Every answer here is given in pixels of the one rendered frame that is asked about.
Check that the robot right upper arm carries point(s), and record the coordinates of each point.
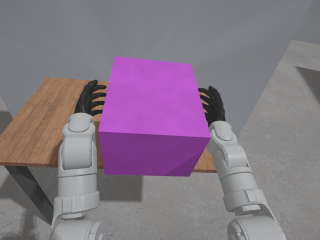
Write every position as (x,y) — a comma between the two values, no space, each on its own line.
(261,227)

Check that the left robot forearm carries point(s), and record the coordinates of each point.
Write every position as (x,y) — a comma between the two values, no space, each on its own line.
(77,167)

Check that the left robot hand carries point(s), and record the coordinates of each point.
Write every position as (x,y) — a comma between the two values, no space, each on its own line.
(85,104)

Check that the robot left upper arm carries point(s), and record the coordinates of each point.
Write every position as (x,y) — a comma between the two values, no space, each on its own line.
(85,229)

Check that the carton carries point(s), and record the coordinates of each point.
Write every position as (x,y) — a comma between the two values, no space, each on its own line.
(153,122)

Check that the table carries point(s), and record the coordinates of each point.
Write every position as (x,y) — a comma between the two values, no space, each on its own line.
(34,136)

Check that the right robot hand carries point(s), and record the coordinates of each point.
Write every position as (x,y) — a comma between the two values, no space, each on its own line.
(215,109)

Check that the right robot forearm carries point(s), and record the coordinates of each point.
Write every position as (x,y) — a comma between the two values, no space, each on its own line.
(241,193)

